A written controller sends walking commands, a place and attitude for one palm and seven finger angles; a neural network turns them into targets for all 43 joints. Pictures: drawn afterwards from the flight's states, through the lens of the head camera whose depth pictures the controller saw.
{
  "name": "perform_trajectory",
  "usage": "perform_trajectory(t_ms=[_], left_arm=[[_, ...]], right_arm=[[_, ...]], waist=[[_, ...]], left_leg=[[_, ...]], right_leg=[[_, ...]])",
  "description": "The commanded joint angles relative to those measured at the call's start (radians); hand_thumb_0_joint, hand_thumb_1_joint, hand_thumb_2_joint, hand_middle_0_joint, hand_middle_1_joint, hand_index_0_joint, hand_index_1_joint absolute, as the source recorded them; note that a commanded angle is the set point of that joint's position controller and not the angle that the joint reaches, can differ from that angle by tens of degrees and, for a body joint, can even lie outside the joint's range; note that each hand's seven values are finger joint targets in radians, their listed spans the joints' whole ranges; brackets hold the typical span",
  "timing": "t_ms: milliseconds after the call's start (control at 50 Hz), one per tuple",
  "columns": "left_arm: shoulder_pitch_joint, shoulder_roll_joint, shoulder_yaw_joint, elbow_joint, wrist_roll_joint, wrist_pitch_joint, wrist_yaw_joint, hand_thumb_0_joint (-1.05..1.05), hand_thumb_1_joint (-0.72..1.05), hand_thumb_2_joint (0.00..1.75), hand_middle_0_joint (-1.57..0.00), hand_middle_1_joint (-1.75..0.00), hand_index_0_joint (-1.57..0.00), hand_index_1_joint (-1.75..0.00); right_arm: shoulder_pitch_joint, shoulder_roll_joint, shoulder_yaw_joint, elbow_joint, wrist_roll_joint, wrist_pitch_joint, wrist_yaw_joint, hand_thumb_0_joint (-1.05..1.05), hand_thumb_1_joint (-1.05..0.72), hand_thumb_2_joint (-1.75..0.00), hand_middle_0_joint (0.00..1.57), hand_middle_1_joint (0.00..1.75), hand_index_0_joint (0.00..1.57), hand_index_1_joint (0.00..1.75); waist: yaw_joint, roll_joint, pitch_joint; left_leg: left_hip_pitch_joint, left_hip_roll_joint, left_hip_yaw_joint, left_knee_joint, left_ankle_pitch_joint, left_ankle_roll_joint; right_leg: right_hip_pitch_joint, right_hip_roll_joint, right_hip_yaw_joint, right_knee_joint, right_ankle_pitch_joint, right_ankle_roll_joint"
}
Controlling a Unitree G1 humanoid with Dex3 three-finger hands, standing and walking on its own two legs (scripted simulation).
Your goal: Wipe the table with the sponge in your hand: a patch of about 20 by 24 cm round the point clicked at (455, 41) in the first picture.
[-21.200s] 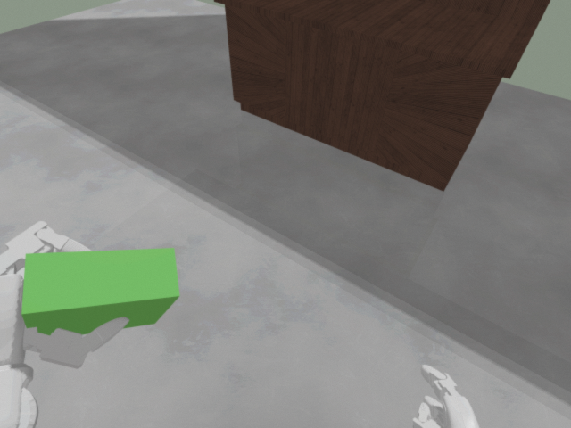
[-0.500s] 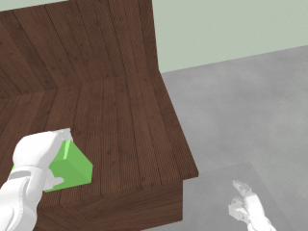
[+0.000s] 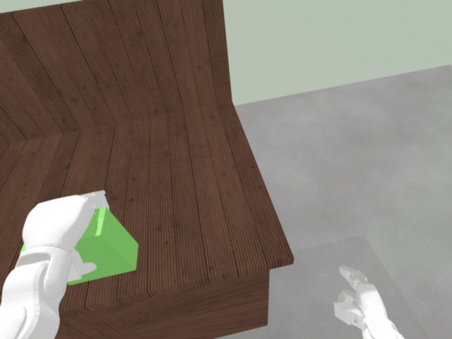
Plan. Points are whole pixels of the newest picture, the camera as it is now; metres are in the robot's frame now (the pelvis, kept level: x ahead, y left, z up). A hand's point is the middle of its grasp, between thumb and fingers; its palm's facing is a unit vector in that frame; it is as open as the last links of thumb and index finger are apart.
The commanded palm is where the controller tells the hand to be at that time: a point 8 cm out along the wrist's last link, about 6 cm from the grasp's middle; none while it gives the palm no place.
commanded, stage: move the sponge above the wiping area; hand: left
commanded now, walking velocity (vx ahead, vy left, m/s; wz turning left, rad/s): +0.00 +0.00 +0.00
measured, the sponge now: (93, 254) +0.22 +0.28 +0.05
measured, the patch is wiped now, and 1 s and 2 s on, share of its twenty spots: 0.00 0.00 0.00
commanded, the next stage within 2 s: none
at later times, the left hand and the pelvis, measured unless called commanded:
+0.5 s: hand (92, 241) +0.22 +0.27 +0.09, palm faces +0.00 -0.08 -1.00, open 9.6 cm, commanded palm +0.20 +0.26 +0.15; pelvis +0.00 +0.00 +0.00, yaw +0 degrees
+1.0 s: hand (106, 239) +0.24 +0.26 +0.07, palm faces -0.03 -0.08 -1.00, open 9.6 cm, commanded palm +0.21 +0.26 +0.14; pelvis +0.00 -0.01 +0.00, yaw +0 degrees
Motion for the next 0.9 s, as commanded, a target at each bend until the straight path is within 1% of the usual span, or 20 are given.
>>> perform_trajectory(t_ms=[0,80,100,180,240,280,300,340,380,400,480,500,580,600,680,700,740,780,800,880], left_arm=[[-0.197,0.185,0.121,-0.222,0.031,-0.008,0.055,0.0,0.1,1.3,-1.2,-1.6,-1.2,-1.6],[-0.223,0.224,0.154,-0.213,0.057,-0.001,0.074,0.0,0.1,1.3,-1.2,-1.6,-1.2,-1.6],[-0.22,0.148,0.085,-0.224,0.047,-0.004,0.077,0.0,0.1,1.3,-1.2,-1.6,-1.2,-1.6],[-0.218,0.196,0.128,-0.202,0.062,0.014,0.092,0.0,0.1,1.3,-1.2,-1.6,-1.2,-1.6],[-0.196,0.182,0.109,-0.157,0.067,0.031,0.09,0.0,0.1,1.3,-1.2,-1.6,-1.2,-1.6],[-0.218,0.222,0.151,-0.16,0.072,0.045,0.092,0.0,0.1,1.3,-1.2,-1.6,-1.2,-1.6],[-0.233,0.14,0.071,-0.165,0.063,0.043,0.086,0.0,0.1,1.3,-1.2,-1.6,-1.2,-1.6],[-0.202,0.188,0.111,-0.13,0.061,0.037,0.082,0.0,0.1,1.3,-1.2,-1.6,-1.2,-1.6],[-0.232,0.186,0.113,-0.161,0.06,0.034,0.079,0.0,0.1,1.3,-1.2,-1.6,-1.2,-1.6],[-0.236,0.136,0.059,-0.148,0.055,0.03,0.073,0.0,0.1,1.3,-1.2,-1.6,-1.2,-1.6],[-0.298,0.208,0.116,-0.099,0.07,0.012,0.078,0.0,0.1,1.3,-1.2,-1.6,-1.2,-1.6],[-0.329,0.158,0.065,-0.109,0.075,0.002,0.075,0.0,0.1,1.3,-1.2,-1.6,-1.2,-1.6],[-0.32,0.207,0.124,-0.086,0.078,-0.017,0.096,0.0,0.1,1.3,-1.2,-1.6,-1.2,-1.6],[-0.318,0.154,0.074,-0.084,0.075,-0.019,0.095,0.0,0.1,1.3,-1.2,-1.6,-1.2,-1.6],[-0.271,0.192,0.122,-0.066,0.075,-0.012,0.112,0.0,0.1,1.3,-1.2,-1.6,-1.2,-1.6],[-0.295,0.147,0.077,-0.06,0.075,-0.006,0.11,0.0,0.1,1.3,-1.2,-1.6,-1.2,-1.6],[-0.278,0.179,0.103,-0.008,0.076,0.006,0.112,0.0,0.1,1.3,-1.2,-1.6,-1.2,-1.6],[-0.294,0.185,0.111,-0.04,0.075,0.009,0.116,0.0,0.1,1.3,-1.2,-1.6,-1.2,-1.6],[-0.315,0.146,0.067,-0.02,0.076,0.014,0.111,0.0,0.1,1.3,-1.2,-1.6,-1.2,-1.6],[-0.321,0.164,0.079,-0.03,0.081,-0.001,0.112,0.0,0.1,1.3,-1.2,-1.6,-1.2,-1.6]], right_arm=[[-0.206,-0.077,-0.023,-0.18,0.0,-0.061,-0.001,0.0,-0.9,-0.9,0.2,0.3,0.2,0.3],[-0.237,-0.082,-0.023,-0.168,-0.001,-0.055,0.005,0.0,-0.9,-0.9,0.2,0.3,0.2,0.3],[-0.209,-0.072,-0.026,-0.178,0.001,-0.059,0.005,0.0,-0.9,-0.9,0.2,0.3,0.2,0.3],[-0.238,-0.078,-0.027,-0.167,0.0,-0.055,0.008,0.0,-0.9,-0.9,0.2,0.3,0.2,0.3],[-0.206,-0.085,-0.029,-0.161,-0.003,-0.042,0.011,0.0,-0.9,-0.9,0.2,0.3,0.2,0.3],[-0.25,-0.084,-0.023,-0.158,0.001,-0.036,0.012,0.0,-0.9,-0.9,0.2,0.3,0.2,0.3],[-0.23,-0.075,-0.021,-0.167,0.004,-0.037,0.012,0.0,-0.9,-0.9,0.2,0.3,0.2,0.3],[-0.214,-0.087,-0.029,-0.157,0.001,-0.037,0.009,0.0,-0.9,-0.9,0.2,0.3,0.2,0.3],[-0.249,-0.08,-0.023,-0.162,0.005,-0.038,0.008,0.0,-0.9,-0.9,0.2,0.3,0.2,0.3],[-0.229,-0.076,-0.021,-0.171,0.005,-0.043,0.007,0.0,-0.9,-0.9,0.2,0.3,0.2,0.3],[-0.234,-0.087,-0.025,-0.15,0.005,-0.045,-0.005,0.0,-0.9,-0.9,0.2,0.3,0.2,0.3],[-0.224,-0.08,-0.024,-0.158,0.004,-0.05,-0.006,0.0,-0.9,-0.9,0.2,0.3,0.2,0.3],[-0.223,-0.085,-0.033,-0.144,0.003,-0.055,-0.008,0.0,-0.9,-0.9,0.2,0.3,0.2,0.3],[-0.212,-0.08,-0.031,-0.154,0.003,-0.058,-0.008,0.0,-0.9,-0.9,0.2,0.3,0.2,0.3],[-0.221,-0.088,-0.039,-0.145,0.005,-0.055,-0.002,0.0,-0.9,-0.9,0.2,0.3,0.2,0.3],[-0.211,-0.085,-0.036,-0.151,0.005,-0.054,-0.001,0.0,-0.9,-0.9,0.2,0.3,0.2,0.3],[-0.198,-0.095,-0.041,-0.141,0.006,-0.049,-0.002,0.0,-0.9,-0.9,0.2,0.3,0.2,0.3],[-0.226,-0.091,-0.039,-0.145,0.008,-0.048,-0.003,0.0,-0.9,-0.9,0.2,0.3,0.2,0.3],[-0.215,-0.088,-0.035,-0.151,0.009,-0.05,-0.004,0.0,-0.9,-0.9,0.2,0.3,0.2,0.3],[-0.223,-0.09,-0.039,-0.144,0.009,-0.057,-0.004,0.0,-0.9,-0.9,0.2,0.3,0.2,0.3]], waist=[[0.001,-0.043,-0.191],[0.014,-0.024,-0.17],[0.001,-0.026,-0.195],[0.016,-0.026,-0.188],[0.012,-0.059,-0.191],[0.021,-0.043,-0.171],[0.0,-0.052,-0.182],[0.01,-0.068,-0.188],[0.009,-0.051,-0.169],[0.0,-0.058,-0.17],[0.001,-0.06,-0.149],[-0.006,-0.064,-0.169],[0.003,-0.05,-0.178],[-0.001,-0.046,-0.182],[0.011,-0.034,-0.178],[0.003,-0.057,-0.191],[0.005,-0.091,-0.177],[0.006,-0.051,-0.169],[0.0,-0.079,-0.168],[0.001,-0.062,-0.172]], left_leg=[[0.136,-0.033,-0.016,-0.025,0.212,0.053],[0.137,-0.035,-0.039,-0.035,0.199,0.046],[0.143,-0.028,-0.02,-0.027,0.21,0.052],[0.14,-0.032,-0.038,-0.037,0.198,0.045],[0.122,-0.034,-0.026,-0.031,0.222,0.047],[0.123,-0.041,-0.036,-0.033,0.204,0.044],[0.124,-0.034,-0.015,-0.028,0.2,0.048],[0.121,-0.04,-0.023,-0.025,0.204,0.05],[0.131,-0.042,-0.029,-0.031,0.186,0.048],[0.124,-0.043,-0.016,-0.024,0.183,0.054],[0.124,-0.047,-0.026,-0.032,0.133,0.05],[0.129,-0.048,-0.013,-0.022,0.147,0.055],[0.141,-0.049,-0.024,-0.024,0.16,0.051],[0.133,-0.049,-0.013,-0.02,0.164,0.054],[0.127,-0.049,-0.024,-0.025,0.171,0.048],[0.122,-0.046,-0.009,-0.021,0.177,0.053],[0.103,-0.047,-0.014,-0.022,0.169,0.05],[0.115,-0.05,-0.016,-0.028,0.15,0.05],[0.105,-0.049,-0.009,-0.025,0.143,0.053],[0.125,-0.05,-0.019,-0.026,0.145,0.053]], right_leg=[[-0.03,0.042,0.01,-0.059,0.195,-0.057],[-0.045,0.059,0.053,-0.067,0.164,-0.072],[-0.034,0.045,0.007,-0.056,0.177,-0.061],[-0.03,0.059,0.052,-0.06,0.166,-0.075],[-0.019,0.045,0.022,-0.057,0.205,-0.064],[-0.026,0.057,0.065,-0.064,0.184,-0.077],[-0.027,0.045,0.017,-0.057,0.186,-0.064],[-0.024,0.046,0.032,-0.061,0.198,-0.064],[-0.036,0.056,0.062,-0.069,0.175,-0.072],[-0.036,0.045,0.024,-0.065,0.182,-0.062],[-0.059,0.057,0.066,-0.087,0.119,-0.07],[-0.056,0.047,0.03,-0.078,0.14,-0.063],[-0.05,0.056,0.065,-0.081,0.153,-0.073],[-0.044,0.046,0.03,-0.074,0.162,-0.065],[-0.037,0.053,0.064,-0.071,0.169,-0.074],[-0.034,0.045,0.028,-0.062,0.188,-0.065],[-0.037,0.044,0.038,-0.066,0.185,-0.062],[-0.042,0.05,0.066,-0.074,0.155,-0.069],[-0.047,0.045,0.03,-0.07,0.151,-0.062],[-0.056,0.051,0.063,-0.076,0.146,-0.068]])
